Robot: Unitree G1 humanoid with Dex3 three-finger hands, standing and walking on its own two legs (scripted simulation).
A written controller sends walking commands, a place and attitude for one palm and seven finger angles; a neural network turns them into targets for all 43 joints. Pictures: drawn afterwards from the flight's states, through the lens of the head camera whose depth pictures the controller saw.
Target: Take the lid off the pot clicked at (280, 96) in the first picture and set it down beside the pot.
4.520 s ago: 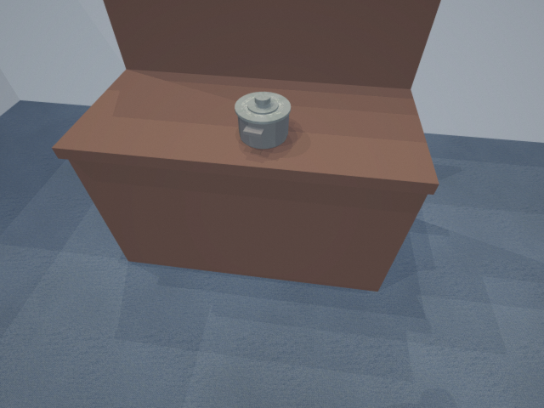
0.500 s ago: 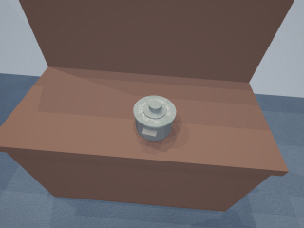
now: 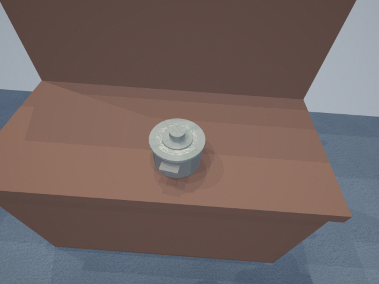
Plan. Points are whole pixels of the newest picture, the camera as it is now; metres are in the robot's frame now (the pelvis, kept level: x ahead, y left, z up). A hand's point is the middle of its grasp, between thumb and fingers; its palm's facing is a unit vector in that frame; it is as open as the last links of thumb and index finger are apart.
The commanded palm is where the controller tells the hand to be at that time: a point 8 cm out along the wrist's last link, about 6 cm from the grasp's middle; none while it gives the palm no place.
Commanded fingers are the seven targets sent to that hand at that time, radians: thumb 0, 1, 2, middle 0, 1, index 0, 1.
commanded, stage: shuffle to correct the standing spot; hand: left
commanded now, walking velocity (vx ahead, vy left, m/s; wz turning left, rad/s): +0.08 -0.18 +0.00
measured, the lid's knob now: (177, 132) +0.49 +0.06 +0.01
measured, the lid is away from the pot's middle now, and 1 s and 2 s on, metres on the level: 0.00 0.00 0.00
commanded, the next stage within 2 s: come to a stop and stand still in 0.30 s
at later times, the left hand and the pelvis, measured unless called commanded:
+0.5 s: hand out of the picture +0.11 +0.14 -0.18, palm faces +0.02 -0.97 -0.24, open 7.4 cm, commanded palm none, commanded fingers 0.00 0.90 0.90 -0.20 -0.30 -0.20 -0.30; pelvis +0.05 -0.07 -0.01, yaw +0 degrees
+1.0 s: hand out of the picture +0.08 +0.13 -0.17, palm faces +0.00 -0.98 -0.22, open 7.4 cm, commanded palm none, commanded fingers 0.00 0.90 0.90 -0.20 -0.30 -0.20 -0.30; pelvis +0.03 -0.06 +0.00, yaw -2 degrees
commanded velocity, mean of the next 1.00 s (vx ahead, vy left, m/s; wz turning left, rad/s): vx -0.03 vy -0.02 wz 0.00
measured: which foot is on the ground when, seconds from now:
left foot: down 0.00-1.00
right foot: down 0.00-0.14, up 0.16-0.46, down 0.48-1.00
